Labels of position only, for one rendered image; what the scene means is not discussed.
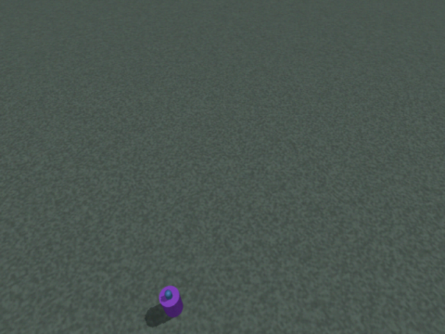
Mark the bottle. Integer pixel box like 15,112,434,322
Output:
159,286,183,317

